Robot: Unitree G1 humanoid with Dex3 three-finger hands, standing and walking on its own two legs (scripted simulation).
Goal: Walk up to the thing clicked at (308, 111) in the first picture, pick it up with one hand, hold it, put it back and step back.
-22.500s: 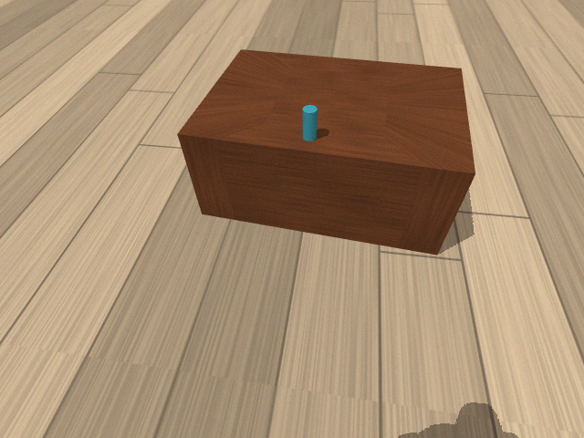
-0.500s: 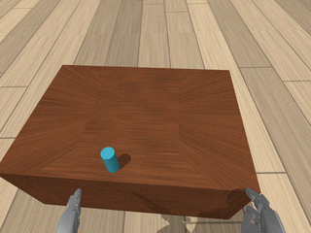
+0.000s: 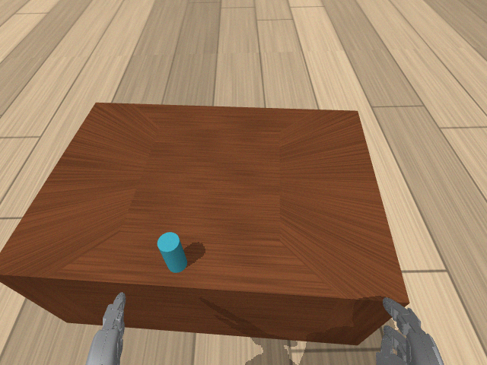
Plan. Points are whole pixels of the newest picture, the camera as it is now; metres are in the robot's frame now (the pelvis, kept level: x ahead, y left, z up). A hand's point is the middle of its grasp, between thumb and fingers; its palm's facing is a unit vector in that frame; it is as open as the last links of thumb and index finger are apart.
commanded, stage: home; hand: left
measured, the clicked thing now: (173, 253) +0.42 +0.21 -0.21
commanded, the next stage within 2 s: stand in 1.38 s
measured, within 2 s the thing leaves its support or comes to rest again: neither
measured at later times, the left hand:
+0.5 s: hand (139, 347) +0.18 +0.19 -0.05, palm faces +0.11 -0.97 -0.23, open 17.4 cm
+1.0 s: hand (140, 359) +0.17 +0.19 -0.06, palm faces +0.12 -0.96 -0.25, open 17.4 cm
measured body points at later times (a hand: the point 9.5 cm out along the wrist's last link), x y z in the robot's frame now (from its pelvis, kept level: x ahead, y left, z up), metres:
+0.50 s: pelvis +0.01 +0.01 +0.00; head +0.04 +0.02 +0.45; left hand +0.17 +0.24 -0.04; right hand +0.17 -0.21 -0.04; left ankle -0.02 +0.13 -0.69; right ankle +0.02 -0.13 -0.69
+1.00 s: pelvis +0.00 +0.00 +0.00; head +0.03 +0.01 +0.45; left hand +0.16 +0.24 -0.04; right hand +0.16 -0.23 -0.07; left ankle -0.02 +0.13 -0.69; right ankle +0.02 -0.13 -0.69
